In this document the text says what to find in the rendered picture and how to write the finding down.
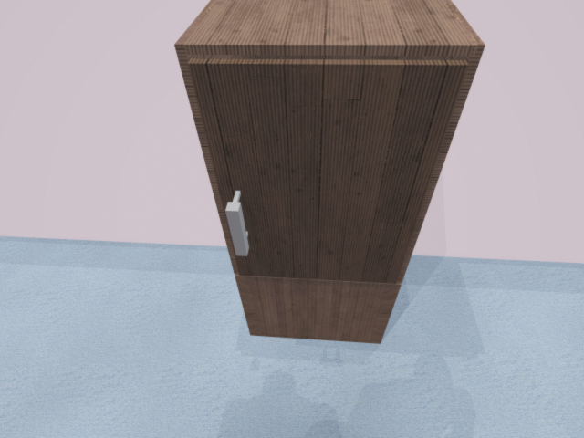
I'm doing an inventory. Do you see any cupboard door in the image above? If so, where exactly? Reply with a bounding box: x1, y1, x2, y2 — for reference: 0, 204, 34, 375
188, 59, 469, 284

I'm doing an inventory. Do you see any handle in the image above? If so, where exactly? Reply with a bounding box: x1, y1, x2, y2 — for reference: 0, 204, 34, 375
225, 191, 249, 256

